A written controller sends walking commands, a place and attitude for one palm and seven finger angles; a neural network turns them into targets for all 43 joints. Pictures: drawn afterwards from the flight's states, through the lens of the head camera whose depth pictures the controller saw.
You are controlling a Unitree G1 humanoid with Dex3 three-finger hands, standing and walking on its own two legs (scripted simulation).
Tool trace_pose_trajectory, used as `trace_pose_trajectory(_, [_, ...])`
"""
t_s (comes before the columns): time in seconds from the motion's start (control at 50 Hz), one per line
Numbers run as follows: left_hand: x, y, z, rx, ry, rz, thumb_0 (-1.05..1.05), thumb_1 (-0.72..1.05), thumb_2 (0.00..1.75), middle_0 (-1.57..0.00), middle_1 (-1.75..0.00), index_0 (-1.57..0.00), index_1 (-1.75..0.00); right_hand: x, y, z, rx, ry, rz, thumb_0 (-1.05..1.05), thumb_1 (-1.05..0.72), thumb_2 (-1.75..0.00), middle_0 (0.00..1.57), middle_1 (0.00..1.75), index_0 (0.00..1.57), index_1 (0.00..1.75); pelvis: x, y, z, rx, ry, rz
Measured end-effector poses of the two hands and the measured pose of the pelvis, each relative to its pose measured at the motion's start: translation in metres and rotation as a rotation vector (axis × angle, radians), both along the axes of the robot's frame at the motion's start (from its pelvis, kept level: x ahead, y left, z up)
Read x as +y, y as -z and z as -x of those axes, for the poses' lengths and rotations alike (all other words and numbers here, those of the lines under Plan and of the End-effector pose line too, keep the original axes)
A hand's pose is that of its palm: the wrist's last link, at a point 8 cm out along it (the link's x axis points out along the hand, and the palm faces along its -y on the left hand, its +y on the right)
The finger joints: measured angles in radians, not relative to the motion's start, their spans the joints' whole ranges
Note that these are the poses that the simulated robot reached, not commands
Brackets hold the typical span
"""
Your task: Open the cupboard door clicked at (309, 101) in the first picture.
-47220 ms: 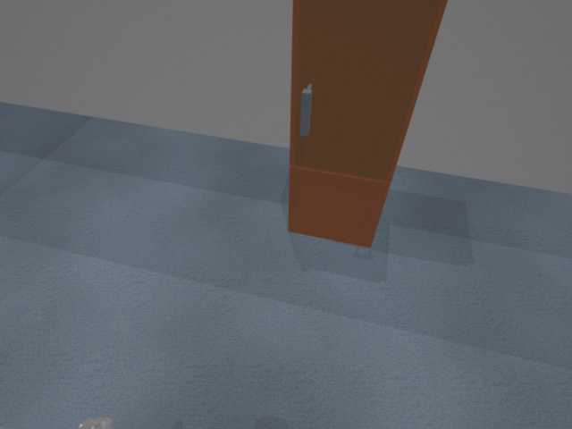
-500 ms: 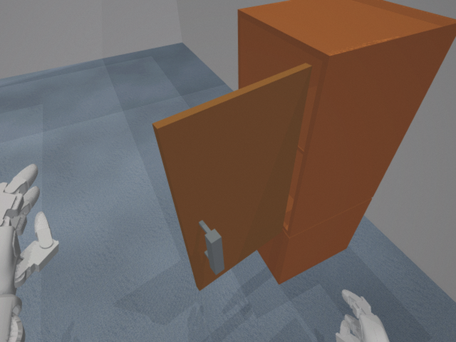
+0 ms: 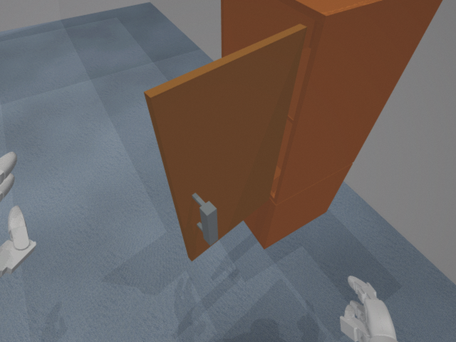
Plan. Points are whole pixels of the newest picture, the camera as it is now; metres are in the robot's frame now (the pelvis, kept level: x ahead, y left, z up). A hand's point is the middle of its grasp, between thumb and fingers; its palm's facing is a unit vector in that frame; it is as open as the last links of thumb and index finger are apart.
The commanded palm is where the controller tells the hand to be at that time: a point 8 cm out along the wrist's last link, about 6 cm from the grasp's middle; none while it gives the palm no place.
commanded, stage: step back with the hand held close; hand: left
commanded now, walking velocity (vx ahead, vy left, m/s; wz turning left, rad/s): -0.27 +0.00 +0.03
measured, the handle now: (203, 218) +0.39 +0.09 -0.10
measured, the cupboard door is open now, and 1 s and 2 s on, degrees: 100 100 100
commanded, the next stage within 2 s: stop stepping back and stand still in 0.86 s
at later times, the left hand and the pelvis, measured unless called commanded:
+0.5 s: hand out of the picture +0.14 +0.26 +0.16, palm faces +0.45 -0.76 -0.46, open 7.4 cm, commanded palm +0.07 +0.31 +0.18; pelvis -0.06 +0.00 -0.02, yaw +2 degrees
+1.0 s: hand out of the picture +0.07 +0.19 +0.16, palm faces +0.20 -0.77 -0.61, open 7.4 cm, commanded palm +0.00 +0.25 +0.18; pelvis -0.15 -0.04 -0.01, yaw -2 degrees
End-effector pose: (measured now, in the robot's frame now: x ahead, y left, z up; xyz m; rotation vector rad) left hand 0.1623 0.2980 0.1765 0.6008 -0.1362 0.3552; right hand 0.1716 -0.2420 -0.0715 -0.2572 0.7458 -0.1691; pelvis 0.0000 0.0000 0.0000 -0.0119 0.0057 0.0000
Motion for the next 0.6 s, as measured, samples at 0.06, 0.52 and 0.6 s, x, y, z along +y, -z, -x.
trace_pose_trajectory(0.06, [0.004,0.001,0.012,-0.022,-0.004,-0.004,0.02,0.89,0.9,-0.22,-0.3,-0.22,-0.3,0.006,0.0,0.009,-0.007,-0.015,0.004,0.01,-0.91,-0.9,0.2,0.3,0.2,0.3,0.003,0.002,0.009,-0.003,-0.003,0.002])
trace_pose_trajectory(0.52, [0.002,-0.001,0.061,-0.178,0.015,-0.013,0.01,0.89,0.9,-0.22,-0.3,-0.21,-0.3,0.01,0.012,0.064,0.007,-0.06,0.021,0.01,-0.9,-0.9,0.2,0.3,0.2,0.3,0.002,0.016,0.058,-0.009,-0.034,0.016])
trace_pose_trajectory(0.6, [0.009,0.0,0.065,-0.146,0.039,-0.052,0.01,0.89,0.9,-0.22,-0.3,-0.22,-0.3,0.007,0.01,0.076,0.018,-0.027,0.045,0.01,-0.9,-0.9,0.2,0.3,0.2,0.3,0.006,0.016,0.065,-0.006,-0.045,0.034])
